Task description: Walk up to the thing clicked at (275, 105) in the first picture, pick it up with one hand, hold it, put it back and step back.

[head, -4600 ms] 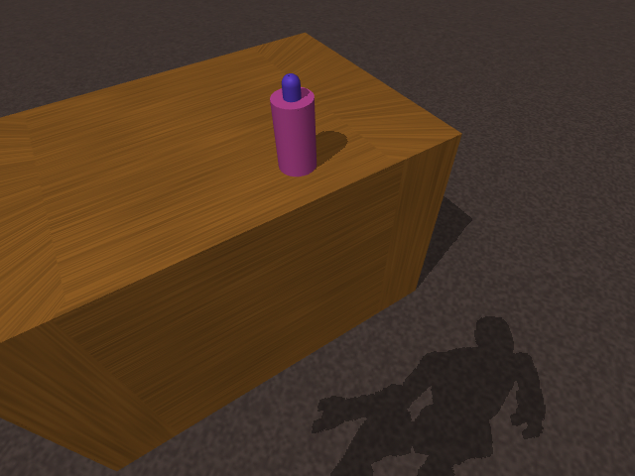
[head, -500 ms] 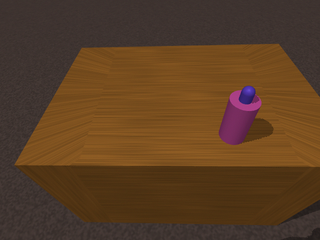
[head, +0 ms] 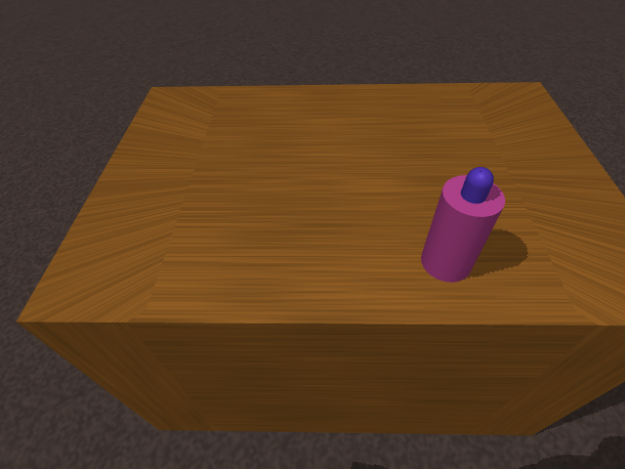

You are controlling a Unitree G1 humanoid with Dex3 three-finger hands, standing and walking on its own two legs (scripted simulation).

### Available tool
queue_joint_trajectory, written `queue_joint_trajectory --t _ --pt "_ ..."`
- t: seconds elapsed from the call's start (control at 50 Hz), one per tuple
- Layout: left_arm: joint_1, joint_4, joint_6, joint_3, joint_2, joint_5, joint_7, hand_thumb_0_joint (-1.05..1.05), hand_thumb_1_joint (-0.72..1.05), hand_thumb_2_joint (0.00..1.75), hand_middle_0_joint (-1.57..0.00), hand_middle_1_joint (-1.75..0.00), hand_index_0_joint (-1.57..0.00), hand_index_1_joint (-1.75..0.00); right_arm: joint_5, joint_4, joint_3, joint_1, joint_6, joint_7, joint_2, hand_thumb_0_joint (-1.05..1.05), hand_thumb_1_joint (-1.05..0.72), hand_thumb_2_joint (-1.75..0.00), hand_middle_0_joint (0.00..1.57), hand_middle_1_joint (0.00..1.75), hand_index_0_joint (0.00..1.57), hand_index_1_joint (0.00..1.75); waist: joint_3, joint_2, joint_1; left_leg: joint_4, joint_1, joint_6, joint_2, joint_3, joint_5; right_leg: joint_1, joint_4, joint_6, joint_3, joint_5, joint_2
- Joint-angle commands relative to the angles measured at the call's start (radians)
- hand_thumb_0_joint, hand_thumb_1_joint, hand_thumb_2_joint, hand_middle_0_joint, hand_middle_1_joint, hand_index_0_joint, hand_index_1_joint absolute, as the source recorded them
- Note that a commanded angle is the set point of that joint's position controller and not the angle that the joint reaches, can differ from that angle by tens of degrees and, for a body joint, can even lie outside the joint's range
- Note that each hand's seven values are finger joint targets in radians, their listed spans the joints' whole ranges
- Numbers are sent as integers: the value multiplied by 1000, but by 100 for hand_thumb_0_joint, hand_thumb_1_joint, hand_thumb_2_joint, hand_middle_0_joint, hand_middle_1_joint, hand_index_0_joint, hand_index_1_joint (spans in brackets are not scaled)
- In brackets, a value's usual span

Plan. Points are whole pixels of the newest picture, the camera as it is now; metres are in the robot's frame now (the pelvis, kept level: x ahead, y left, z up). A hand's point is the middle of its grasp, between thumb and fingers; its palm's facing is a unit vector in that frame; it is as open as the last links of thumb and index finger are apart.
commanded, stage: stand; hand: right
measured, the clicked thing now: (462, 222) +0.47 -0.20 +0.02
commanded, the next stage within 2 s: rise first in 1.88 s
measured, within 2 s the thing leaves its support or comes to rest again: neither
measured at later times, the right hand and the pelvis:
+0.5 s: hand out of the picture +0.07 -0.26 -0.15, palm faces +0.00 +0.94 -0.34, open 7.4 cm; pelvis +0.00 +0.00 +0.00, yaw +0 degrees
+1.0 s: hand out of the picture +0.06 -0.26 -0.15, palm faces -0.01 +0.94 -0.34, open 7.4 cm; pelvis -0.01 +0.00 +0.00, yaw +0 degrees
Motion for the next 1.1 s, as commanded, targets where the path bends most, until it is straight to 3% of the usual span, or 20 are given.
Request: queue_joint_trajectory --t 0.0,0.18,0.22,0.48,0.6,0.72,0.8,1.08 --pt "-17 -56 -21 43 216 4 15 0 90 90 -20 -30 -20 -30 -4 -55 -42 -47 -15 -17 -215 0 -90 -90 20 30 20 30 -88 14 5 -27 97 30 103 -78 159 -64 -60 -40 56 148 -97" --pt "-16 -61 -20 46 224 4 13 0 90 90 -20 -30 -20 -30 -3 -52 -39 -31 -18 -17 -211 0 -90 -90 20 30 20 30 -75 15 6 -38 86 28 101 -79 128 -66 -56 -47 59 122 -95" --pt "-14 -62 -21 45 221 4 14 0 90 90 -20 -30 -20 -30 -5 -53 -39 -28 -19 -16 -211 0 -90 -90 20 30 20 30 -93 14 7 -34 97 30 110 -83 173 -60 -48 -48 55 142 -96" --pt "-8 -68 -21 45 227 4 15 0 90 90 -20 -30 -20 -30 -5 -54 -38 -14 -17 -18 -216 0 -90 -90 20 30 20 30 -90 16 4 -28 96 35 107 -77 168 -56 -53 -47 59 166 -97" --pt "2 -60 -15 44 223 6 11 0 90 90 -20 -30 -20 -30 -5 -51 -38 -5 -15 -16 -215 0 -90 -90 20 30 20 30 -27 4 5 -66 55 29 100 -90 25 -103 -68 -50 57 12 -86" --pt "7 -68 -24 44 229 5 12 0 90 90 -20 -30 -20 -30 -5 -59 -40 -4 -18 -15 -216 0 -90 -90 20 30 20 30 -98 11 4 -25 105 38 108 -81 151 -68 -54 -48 65 136 -97" --pt "-4 -71 -20 46 232 4 12 0 90 90 -20 -30 -20 -30 -7 -55 -37 7 -18 -17 -214 0 -90 -90 20 30 20 30 -62 13 2 -45 67 35 102 -83 91 -74 -59 -50 67 89 -98" --pt "8 -70 -18 43 226 5 13 0 90 90 -20 -30 -20 -30 -5 -56 -39 6 -18 -18 -219 0 -90 -90 20 30 20 30 -68 5 6 -37 79 37 105 -85 120 -76 -51 -51 63 105 -96"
